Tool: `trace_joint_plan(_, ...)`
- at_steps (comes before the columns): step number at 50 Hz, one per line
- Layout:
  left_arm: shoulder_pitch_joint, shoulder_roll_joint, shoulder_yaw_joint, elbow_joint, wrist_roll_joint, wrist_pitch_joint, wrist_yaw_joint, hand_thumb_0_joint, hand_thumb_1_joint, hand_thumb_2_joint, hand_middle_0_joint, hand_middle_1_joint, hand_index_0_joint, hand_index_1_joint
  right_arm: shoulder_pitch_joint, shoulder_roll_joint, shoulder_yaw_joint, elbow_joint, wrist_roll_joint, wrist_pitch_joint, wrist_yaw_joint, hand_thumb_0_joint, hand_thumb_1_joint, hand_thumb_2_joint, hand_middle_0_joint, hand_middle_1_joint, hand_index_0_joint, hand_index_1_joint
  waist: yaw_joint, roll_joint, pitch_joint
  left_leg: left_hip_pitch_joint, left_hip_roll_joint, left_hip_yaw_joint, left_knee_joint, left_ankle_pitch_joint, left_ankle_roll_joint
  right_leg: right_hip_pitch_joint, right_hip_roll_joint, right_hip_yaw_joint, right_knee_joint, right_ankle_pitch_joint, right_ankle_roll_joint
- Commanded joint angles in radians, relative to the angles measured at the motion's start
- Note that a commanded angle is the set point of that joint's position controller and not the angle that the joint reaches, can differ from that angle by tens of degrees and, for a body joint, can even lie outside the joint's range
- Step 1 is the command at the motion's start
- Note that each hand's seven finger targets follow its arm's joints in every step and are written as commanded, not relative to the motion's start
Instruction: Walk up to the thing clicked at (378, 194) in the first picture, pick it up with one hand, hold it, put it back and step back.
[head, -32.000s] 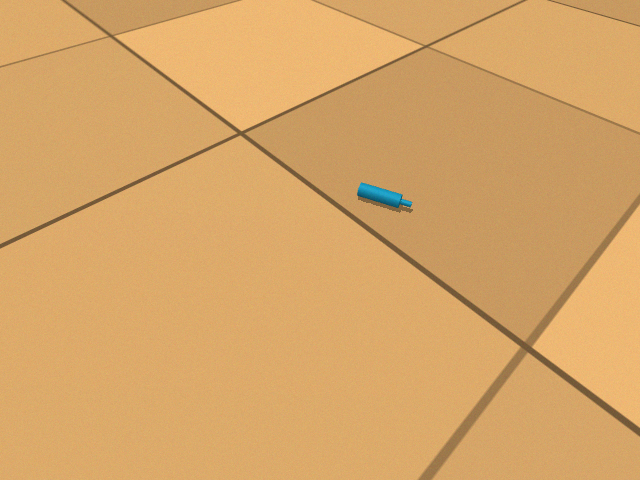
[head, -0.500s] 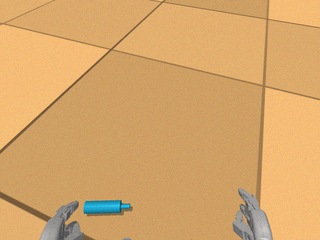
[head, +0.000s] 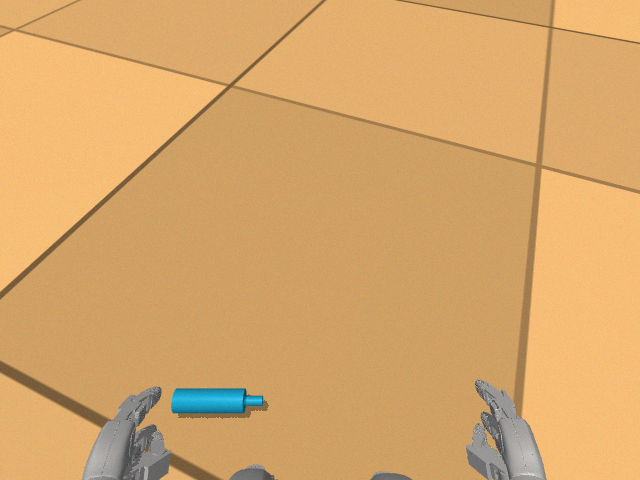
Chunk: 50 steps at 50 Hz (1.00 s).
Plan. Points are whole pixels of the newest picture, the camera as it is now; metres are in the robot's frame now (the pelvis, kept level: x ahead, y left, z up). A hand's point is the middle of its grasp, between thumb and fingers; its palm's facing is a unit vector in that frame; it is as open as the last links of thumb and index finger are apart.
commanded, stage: stand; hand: left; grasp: from above
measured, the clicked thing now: (219, 400) +0.42 +0.26 -0.68
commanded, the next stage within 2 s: none
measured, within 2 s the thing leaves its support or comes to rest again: neither
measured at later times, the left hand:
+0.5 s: hand out of the picture +0.06 +0.25 -0.11, palm faces +0.05 -0.94 -0.33, open 7.4 cm
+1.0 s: hand out of the picture +0.03 +0.25 -0.10, palm faces +0.04 -0.94 -0.34, open 7.4 cm
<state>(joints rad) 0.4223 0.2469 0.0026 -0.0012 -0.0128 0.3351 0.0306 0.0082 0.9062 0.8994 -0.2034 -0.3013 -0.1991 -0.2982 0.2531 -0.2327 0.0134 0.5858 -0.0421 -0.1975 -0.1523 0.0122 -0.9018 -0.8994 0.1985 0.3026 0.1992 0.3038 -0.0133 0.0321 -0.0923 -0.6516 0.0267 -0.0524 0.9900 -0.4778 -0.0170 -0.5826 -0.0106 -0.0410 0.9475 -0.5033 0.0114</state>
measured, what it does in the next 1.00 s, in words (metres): rises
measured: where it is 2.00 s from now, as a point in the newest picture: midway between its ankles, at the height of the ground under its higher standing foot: outside the picture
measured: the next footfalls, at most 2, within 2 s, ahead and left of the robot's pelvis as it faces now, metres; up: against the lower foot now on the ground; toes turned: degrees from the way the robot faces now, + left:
none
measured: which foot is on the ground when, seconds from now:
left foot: down 0.00-1.00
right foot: down 0.00-1.00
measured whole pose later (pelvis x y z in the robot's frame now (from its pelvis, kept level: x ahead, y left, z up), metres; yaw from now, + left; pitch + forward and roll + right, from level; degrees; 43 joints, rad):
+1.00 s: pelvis -0.01 +0.01 +0.06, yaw +0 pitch -4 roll +0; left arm 0.17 0.30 0.04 1.14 0.02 0.01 0.03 0.00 0.91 0.90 -0.20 -0.30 -0.20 -0.30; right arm 0.15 -0.30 -0.03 1.13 -0.02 0.00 -0.01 0.01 -0.91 -0.90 0.20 0.30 0.20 0.30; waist 0.02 0.02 0.06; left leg -0.13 0.00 -0.02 0.38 -0.18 -0.01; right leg -0.09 -0.04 -0.02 0.37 -0.21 0.03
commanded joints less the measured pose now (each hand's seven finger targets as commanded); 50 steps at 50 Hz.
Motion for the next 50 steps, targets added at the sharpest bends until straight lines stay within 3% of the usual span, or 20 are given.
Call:
trace_joint_plan(1, -0.155, 0.187, 0.092, 0.274, 0.086, -0.262, 0.02, 0.0, 0.899, 0.9, -0.2, -0.3, -0.2, -0.3, -0.067, -0.208, -0.079, 0.045, -0.07, 0.09, 0.078, 0.0, -0.9, -0.9, 0.2, 0.3, 0.2, 0.3, 0.013, -0.084, -0.032, 0.187, 0.0, 0.005, -0.211, 0.431, 0.084, 0.185, -0.065, 0.144, -0.238, 0.362, -0.092)
trace_joint_plan(3, -0.182, 0.198, 0.082, 0.353, 0.076, -0.291, 0.014, 0.0, 0.899, 0.9, -0.2, -0.3, -0.2, -0.3, -0.071, -0.185, -0.075, 0.091, -0.023, 0.097, 0.111, 0.0, -0.9, -0.9, 0.2, 0.3, 0.2, 0.3, 0.032, -0.031, -0.071, 0.263, 0.0, -0.007, -0.266, 0.42, 0.084, 0.261, -0.077, 0.118, -0.224, 0.398, -0.068)
trace_joint_plan(6, -0.207, 0.185, 0.093, 0.469, 0.057, -0.3, 0.014, 0.0, 0.899, 0.9, -0.2, -0.3, -0.2, -0.3, -0.106, -0.195, -0.091, 0.127, -0.001, 0.111, 0.128, 0.0, -0.9, -0.9, 0.2, 0.3, 0.2, 0.3, 0.046, -0.053, -0.066, 0.328, 0.004, -0.012, -0.29, 0.409, 0.076, 0.242, -0.077, 0.115, -0.275, 0.361, -0.052)
trace_joint_plan(13, -0.24, 0.17, 0.087, 0.689, 0.057, -0.333, 0.017, 0.0, 0.899, 0.9, -0.2, -0.3, -0.2, -0.3, -0.137, -0.215, -0.098, 0.225, -0.009, 0.136, 0.126, 0.0, -0.9, -0.9, 0.2, 0.3, 0.2, 0.3, 0.048, 0.032, 0.01, 0.373, 0.056, -0.09, -0.457, 0.366, 0.089, 0.293, -0.055, 0.072, -0.343, 0.316, -0.029)
trace_joint_plan(14, -0.243, 0.177, 0.088, 0.717, 0.059, -0.335, 0.017, 0.0, 0.899, 0.9, -0.2, -0.3, -0.2, -0.3, -0.138, -0.213, -0.098, 0.236, -0.007, 0.14, 0.124, 0.0, -0.9, -0.9, 0.2, 0.3, 0.2, 0.3, 0.045, 0.015, 0.026, 0.366, 0.056, -0.09, -0.47, 0.346, 0.087, 0.313, -0.06, 0.074, -0.367, 0.312, -0.03)
trace_joint_plan(18, -0.244, 0.193, 0.086, 0.813, 0.049, -0.348, 0.018, 0.0, 0.899, 0.9, -0.2, -0.3, -0.2, -0.3, -0.102, -0.214, -0.096, 0.303, 0.0, 0.152, 0.117, 0.0, -0.9, -0.9, 0.2, 0.3, 0.2, 0.3, 0.03, -0.046, 0.036, 0.441, 0.042, -0.054, -0.478, 0.446, 0.069, 0.357, -0.089, 0.098, -0.433, 0.413, -0.041)
trace_joint_plan(24, -0.255, 0.201, 0.075, 0.922, 0.041, -0.348, 0.019, 0.0, 0.899, 0.9, -0.2, -0.3, -0.2, -0.3, -0.12, -0.227, -0.092, 0.374, 0.009, 0.165, 0.116, 0.0, -0.9, -0.9, 0.2, 0.3, 0.2, 0.3, 0.028, -0.02, 0.086, 0.468, 0.055, -0.066, -0.576, 0.386, 0.059, 0.407, -0.09, 0.091, -0.533, 0.362, -0.027)
trace_joint_plan(35, -0.268, 0.216, 0.069, 1.044, 0.045, -0.347, 0.011, 0.0, 0.899, 0.9, -0.2, -0.3, -0.2, -0.3, -0.146, -0.242, -0.088, 0.446, 0.014, 0.177, 0.12, 0.0, -0.9, -0.9, 0.2, 0.3, 0.2, 0.3, 0.031, 0.008, 0.151, 0.457, 0.062, -0.085, -0.699, 0.209, 0.043, 0.441, -0.087, 0.082, -0.619, 0.277, -0.015)
trace_joint_plan(43, -0.283, 0.228, 0.065, 1.08, 0.041, -0.355, 0.008, 0.0, 0.899, 0.9, -0.2, -0.3, -0.2, -0.3, -0.142, -0.233, -0.076, 0.474, 0.018, 0.173, 0.124, 0.0, -0.9, -0.9, 0.2, 0.3, 0.2, 0.3, 0.029, -0.032, 0.126, 0.509, 0.065, -0.069, -0.689, 0.327, 0.04, 0.46, -0.106, 0.093, -0.65, 0.334, -0.017)
trace_joint_plan(50, -0.303, 0.24, 0.062, 1.09, 0.037, -0.355, 0.005, 0.0, 0.899, 0.9, -0.2, -0.3, -0.2, -0.3, -0.144, -0.252, -0.071, 0.489, 0.019, 0.174, 0.127, 0.0, -0.9, -0.9, 0.2, 0.3, 0.2, 0.3, 0.024, -0.027, 0.137, 0.5, 0.069, -0.065, -0.7, 0.315, 0.035, 0.463, -0.106, 0.098, -0.665, 0.322, -0.018)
